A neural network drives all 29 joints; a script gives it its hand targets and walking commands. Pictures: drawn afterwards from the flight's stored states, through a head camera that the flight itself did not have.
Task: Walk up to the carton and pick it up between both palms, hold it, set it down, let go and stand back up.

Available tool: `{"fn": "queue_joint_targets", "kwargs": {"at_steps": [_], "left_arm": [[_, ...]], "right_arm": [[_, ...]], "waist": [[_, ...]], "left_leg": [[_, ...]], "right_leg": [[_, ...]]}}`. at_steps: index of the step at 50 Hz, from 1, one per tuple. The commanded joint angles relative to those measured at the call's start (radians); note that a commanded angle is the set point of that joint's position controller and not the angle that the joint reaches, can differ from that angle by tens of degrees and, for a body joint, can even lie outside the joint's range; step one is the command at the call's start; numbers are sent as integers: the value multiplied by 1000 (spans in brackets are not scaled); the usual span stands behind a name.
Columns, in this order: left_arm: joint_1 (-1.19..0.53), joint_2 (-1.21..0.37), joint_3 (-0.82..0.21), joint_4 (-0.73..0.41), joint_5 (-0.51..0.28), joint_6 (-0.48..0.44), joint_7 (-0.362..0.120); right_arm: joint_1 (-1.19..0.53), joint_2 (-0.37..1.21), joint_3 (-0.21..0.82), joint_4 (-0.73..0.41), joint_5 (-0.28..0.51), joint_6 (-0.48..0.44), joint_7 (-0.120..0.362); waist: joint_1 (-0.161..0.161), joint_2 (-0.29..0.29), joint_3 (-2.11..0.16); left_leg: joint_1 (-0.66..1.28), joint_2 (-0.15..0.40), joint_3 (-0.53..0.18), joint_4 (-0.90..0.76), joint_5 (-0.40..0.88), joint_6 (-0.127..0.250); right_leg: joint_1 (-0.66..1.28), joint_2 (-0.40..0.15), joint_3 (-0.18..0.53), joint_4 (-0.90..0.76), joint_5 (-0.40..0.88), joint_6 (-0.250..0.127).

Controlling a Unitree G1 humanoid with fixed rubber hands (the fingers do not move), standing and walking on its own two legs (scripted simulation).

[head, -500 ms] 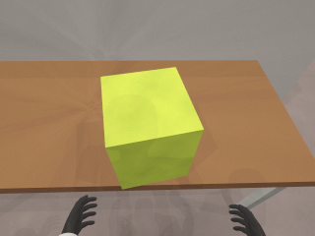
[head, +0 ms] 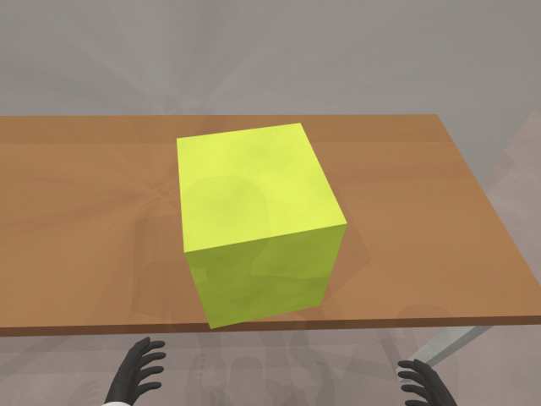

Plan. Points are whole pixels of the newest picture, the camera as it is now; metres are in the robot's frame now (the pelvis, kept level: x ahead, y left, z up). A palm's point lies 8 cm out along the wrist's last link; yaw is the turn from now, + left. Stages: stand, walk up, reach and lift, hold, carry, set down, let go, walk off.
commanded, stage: let go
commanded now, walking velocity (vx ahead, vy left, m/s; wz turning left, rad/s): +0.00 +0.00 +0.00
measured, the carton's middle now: (254, 228) +0.41 +0.05 +0.02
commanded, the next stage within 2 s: stand in 0.04 s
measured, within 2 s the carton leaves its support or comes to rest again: neither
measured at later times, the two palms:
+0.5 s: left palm out of the picture +0.14 +0.27 -0.08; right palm out of the picture +0.12 -0.24 -0.10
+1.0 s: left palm out of the picture +0.12 +0.27 -0.09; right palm out of the picture +0.11 -0.24 -0.10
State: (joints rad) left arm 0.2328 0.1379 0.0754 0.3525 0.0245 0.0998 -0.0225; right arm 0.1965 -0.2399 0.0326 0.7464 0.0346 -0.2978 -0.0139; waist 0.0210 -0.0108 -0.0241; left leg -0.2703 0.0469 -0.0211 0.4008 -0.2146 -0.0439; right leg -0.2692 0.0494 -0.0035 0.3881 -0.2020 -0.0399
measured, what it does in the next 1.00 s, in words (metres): stands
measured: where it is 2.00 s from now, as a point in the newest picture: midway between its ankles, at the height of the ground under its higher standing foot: outside the picture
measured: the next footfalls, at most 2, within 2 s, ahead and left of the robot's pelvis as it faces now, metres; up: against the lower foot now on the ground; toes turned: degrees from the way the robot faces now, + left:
none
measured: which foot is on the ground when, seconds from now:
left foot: down 0.00-1.00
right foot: down 0.00-1.00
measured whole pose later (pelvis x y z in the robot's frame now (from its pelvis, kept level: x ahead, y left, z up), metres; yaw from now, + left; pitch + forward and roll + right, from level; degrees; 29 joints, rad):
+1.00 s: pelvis -0.01 +0.00 +0.00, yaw +0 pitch +2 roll -1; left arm 0.25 0.27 0.08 0.60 0.02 -0.04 -0.01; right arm 0.20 -0.24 0.00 0.77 -0.02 -0.02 0.00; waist 0.02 -0.03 -0.03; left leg -0.27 0.05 -0.02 0.47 -0.24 -0.04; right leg -0.26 0.05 0.00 0.44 -0.22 -0.04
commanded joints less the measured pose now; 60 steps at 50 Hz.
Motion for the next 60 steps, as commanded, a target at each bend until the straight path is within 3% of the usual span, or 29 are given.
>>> {"fn": "queue_joint_targets", "kwargs": {"at_steps": [1,2,3,4,5,9,11,13,14,15,19,23,24,26,28,30,31,32,33,35,39,43,45,47,50,53,54,56,60], "left_arm": [[-47,213,-18,28,-7,1,11],[-40,208,-10,39,0,-4,11],[-15,363,72,104,19,-89,39],[18,349,72,135,12,-114,36],[12,319,58,133,7,-127,32],[-18,315,43,161,12,-141,32],[-6,341,44,183,12,-145,37],[-11,350,43,185,13,-155,32],[6,335,36,198,12,-155,33],[-18,359,36,198,13,-156,34],[37,356,35,236,7,-162,35],[30,372,40,253,15,-163,36],[29,369,41,254,14,-170,34],[36,359,38,262,12,-169,38],[49,381,43,272,12,-164,40],[40,359,37,278,8,-168,38],[32,375,38,284,13,-165,38],[19,377,43,276,12,-169,38],[20,380,42,276,16,-174,39],[35,383,42,290,12,-165,41],[43,359,39,299,10,-172,36],[20,377,40,295,20,-172,37],[41,388,43,301,8,-177,35],[55,367,37,314,14,-176,34],[-7,380,47,293,15,-178,34],[55,364,43,311,12,-180,36],[44,380,40,319,10,-180,37],[27,381,46,315,8,-179,40],[3,357,41,310,14,-182,30]], "right_arm": [[-65,-103,-88,-28,-8,-7,4],[-69,-103,-93,-35,-12,-8,5],[38,-260,-114,-9,-73,110,-3],[16,-268,-116,-16,-77,159,-9],[17,-268,-116,-9,-73,183,-10],[-19,-233,-103,-19,-66,233,1],[-21,-252,-110,-24,-69,242,6],[2,-241,-107,-8,-71,248,9],[-11,-258,-112,-12,-73,248,10],[-11,-234,-108,-19,-65,247,13],[-12,-252,-113,-11,-70,250,17],[0,-254,-114,-7,-64,251,18],[-7,-251,-112,-9,-69,254,19],[-2,-230,-107,-7,-66,258,19],[-6,-254,-116,-17,-62,257,16],[-11,-265,-121,-5,-69,259,11],[5,-263,-122,-6,-66,256,10],[-20,-239,-114,-14,-61,257,14],[-7,-245,-115,-15,-58,262,15],[-6,-234,-119,-18,-60,265,15],[-21,-251,-123,-8,-67,261,13],[-4,-235,-116,-18,-58,253,14],[-11,-228,-116,-13,-57,256,14],[8,-247,-121,-8,-60,257,13],[-7,-255,-122,-16,-60,261,11],[-7,-259,-125,-7,-62,254,14],[6,-247,-120,-1,-58,254,13],[-15,-257,-124,-7,-60,255,12],[-29,-251,-124,-19,-61,253,7]], "waist": [[-12,-9,-46],[-5,-22,-39],[5,-86,-208],[2,-111,-245],[0,-50,-255],[-12,-89,-131],[-5,-57,-106],[-10,-34,-124],[-1,-20,-150],[-23,-66,-131],[-4,1,-137],[-2,-6,-156],[-7,13,-148],[-3,-41,-171],[1,-21,-165],[9,-18,-144],[-15,-10,-164],[-4,-25,-143],[-9,7,-151],[-17,9,-155],[5,4,-154],[-12,37,-145],[-4,-5,-170],[-14,34,-144],[-24,18,-146],[-5,52,-162],[-15,7,-152],[-3,-8,-148],[-15,51,-167]], "left_leg": [[246,-36,57,-20,114,49],[244,-34,62,-17,130,51],[122,58,-5,109,325,44],[124,53,1,128,317,46],[109,49,2,129,277,49],[72,37,-10,84,69,52],[41,31,-17,79,16,64],[43,30,-25,71,1,67],[56,31,-26,72,29,64],[54,39,-35,62,15,70],[67,46,-42,69,85,80],[69,36,-35,74,74,80],[62,39,-26,70,75,77],[70,41,-29,75,110,80],[62,27,-21,86,145,77],[62,34,-29,85,113,79],[81,43,-30,68,103,77],[76,40,-30,83,133,80],[79,45,-29,86,125,80],[76,37,-24,84,90,77],[72,39,-23,80,86,72],[86,49,-29,81,136,76],[72,40,-25,90,126,82],[72,39,-29,97,94,82],[67,46,-29,80,98,84],[76,48,-36,87,122,87],[70,47,-37,84,102,88],[68,45,-28,72,126,82],[93,55,-25,84,142,85]], "right_leg": [[156,-75,30,-87,208,63],[153,-77,31,-87,232,64],[225,-138,68,78,373,42],[246,-137,79,90,428,41],[246,-146,75,92,411,38],[123,-136,90,30,130,43],[119,-149,104,8,109,56],[129,-152,123,5,61,26],[144,-147,122,7,105,33],[124,-148,115,9,111,22],[142,-151,106,29,199,24],[163,-152,112,22,175,24],[171,-153,123,18,204,21],[195,-158,110,41,258,30],[209,-157,102,42,348,35],[190,-163,114,26,306,42],[189,-159,116,32,252,26],[159,-149,98,39,276,29],[172,-155,110,27,283,31],[166,-166,122,27,265,37],[182,-160,121,17,217,21],[157,-154,111,26,220,6],[198,-160,103,39,281,33],[178,-168,133,19,289,19],[173,-168,124,29,260,13],[193,-174,121,28,272,8],[197,-173,128,31,284,6],[183,-168,110,35,294,18],[189,-159,112,34,219,-8]]}}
